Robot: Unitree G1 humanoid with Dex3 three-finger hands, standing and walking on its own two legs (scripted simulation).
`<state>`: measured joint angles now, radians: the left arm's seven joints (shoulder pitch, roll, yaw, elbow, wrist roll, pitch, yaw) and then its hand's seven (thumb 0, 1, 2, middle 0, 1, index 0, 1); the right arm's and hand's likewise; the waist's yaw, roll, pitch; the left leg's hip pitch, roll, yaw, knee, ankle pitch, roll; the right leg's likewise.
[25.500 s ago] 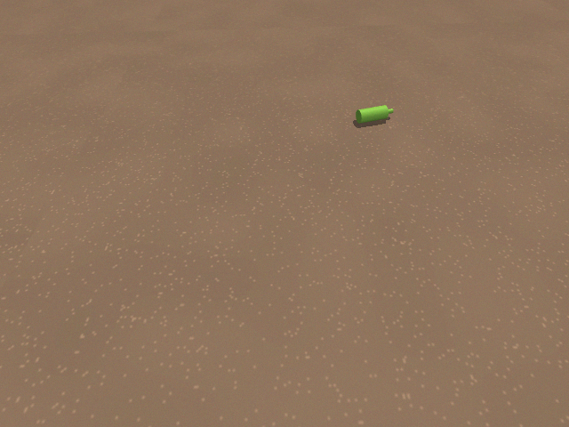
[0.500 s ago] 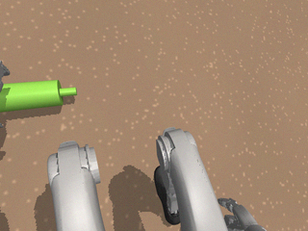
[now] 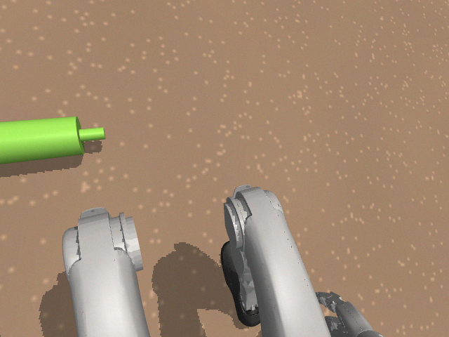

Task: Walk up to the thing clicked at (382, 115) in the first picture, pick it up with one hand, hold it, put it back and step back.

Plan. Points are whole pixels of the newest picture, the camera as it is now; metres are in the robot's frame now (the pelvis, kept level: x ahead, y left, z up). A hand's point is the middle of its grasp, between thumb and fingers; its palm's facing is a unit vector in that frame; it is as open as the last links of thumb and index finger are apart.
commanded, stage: rise first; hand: left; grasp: from above
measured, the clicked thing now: (45, 138) +0.49 +0.30 -0.28
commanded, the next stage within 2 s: approach in 0.38 s
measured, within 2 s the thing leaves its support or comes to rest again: neither
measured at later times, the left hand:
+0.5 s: hand out of the picture +0.43 +0.37 -0.14, palm faces -0.43 -0.07 -0.90, open 14.3 cm
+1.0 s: hand (29, 117) +0.49 +0.29 -0.16, palm faces -0.39 -0.04 -0.92, open 14.1 cm
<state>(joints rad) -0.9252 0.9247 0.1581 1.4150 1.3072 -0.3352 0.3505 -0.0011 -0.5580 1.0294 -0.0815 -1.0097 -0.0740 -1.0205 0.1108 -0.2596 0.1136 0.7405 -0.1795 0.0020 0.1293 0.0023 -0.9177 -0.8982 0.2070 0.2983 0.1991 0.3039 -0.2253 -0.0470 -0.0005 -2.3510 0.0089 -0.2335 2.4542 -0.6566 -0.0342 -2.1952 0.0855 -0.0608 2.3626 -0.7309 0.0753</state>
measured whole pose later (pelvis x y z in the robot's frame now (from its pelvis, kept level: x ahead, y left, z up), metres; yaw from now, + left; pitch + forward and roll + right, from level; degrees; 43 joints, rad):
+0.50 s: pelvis +0.00 +0.00 +0.01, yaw +0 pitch +31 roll -11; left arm -0.94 0.92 0.14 1.39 1.30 -0.33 0.31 0.00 -0.58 1.04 -0.08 -1.02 -0.07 -1.03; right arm 0.12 -0.27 0.12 0.72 -0.16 0.01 0.13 0.00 -0.92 -0.90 0.21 0.30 0.20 0.30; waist -0.22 -0.04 -0.01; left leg -2.34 0.01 -0.23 2.43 -0.64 -0.03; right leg -2.18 0.08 -0.06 2.34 -0.72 0.08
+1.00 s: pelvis -0.01 +0.00 +0.00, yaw +0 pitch +31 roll -11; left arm -1.06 0.85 0.09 1.51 1.35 -0.21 0.42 0.00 -0.55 1.01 -0.09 -1.05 -0.09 -1.05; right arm 0.16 -0.27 0.16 0.69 -0.17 -0.02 0.12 0.00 -0.92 -0.89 0.21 0.30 0.20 0.30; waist -0.33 -0.03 0.01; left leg -2.37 0.02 -0.23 2.43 -0.63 -0.03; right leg -2.22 0.09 -0.06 2.34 -0.69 0.07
